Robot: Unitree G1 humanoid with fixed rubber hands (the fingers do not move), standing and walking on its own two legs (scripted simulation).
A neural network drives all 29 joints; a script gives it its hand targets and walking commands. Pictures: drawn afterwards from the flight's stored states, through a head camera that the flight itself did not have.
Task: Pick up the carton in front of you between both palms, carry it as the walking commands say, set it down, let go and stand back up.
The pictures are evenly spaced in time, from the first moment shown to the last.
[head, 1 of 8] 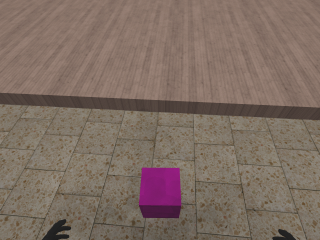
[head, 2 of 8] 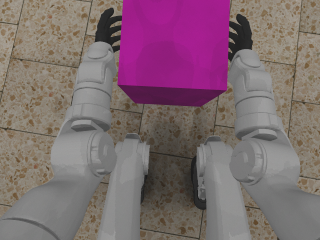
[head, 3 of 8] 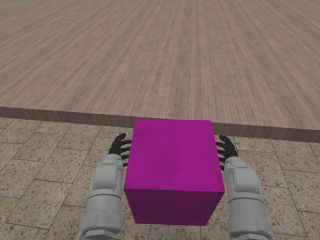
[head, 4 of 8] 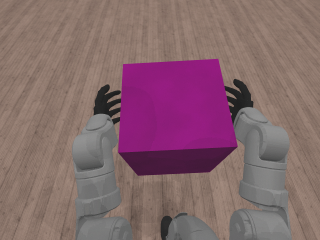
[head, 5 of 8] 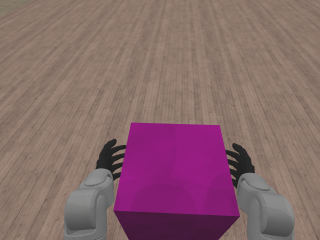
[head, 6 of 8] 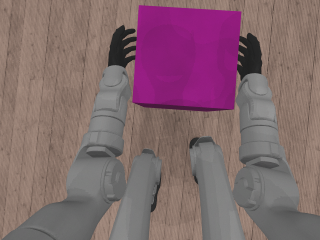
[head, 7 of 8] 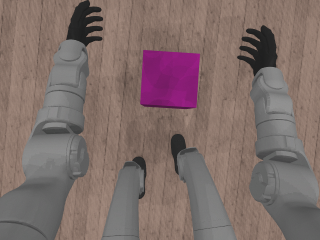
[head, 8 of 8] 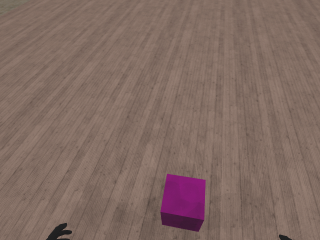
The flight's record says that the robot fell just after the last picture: no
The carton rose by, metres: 0.90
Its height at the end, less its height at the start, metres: +0.15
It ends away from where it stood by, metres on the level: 3.31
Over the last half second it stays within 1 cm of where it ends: yes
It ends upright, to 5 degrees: yes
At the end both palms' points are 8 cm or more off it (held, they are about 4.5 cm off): yes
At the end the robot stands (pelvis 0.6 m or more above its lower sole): yes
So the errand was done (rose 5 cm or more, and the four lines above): yes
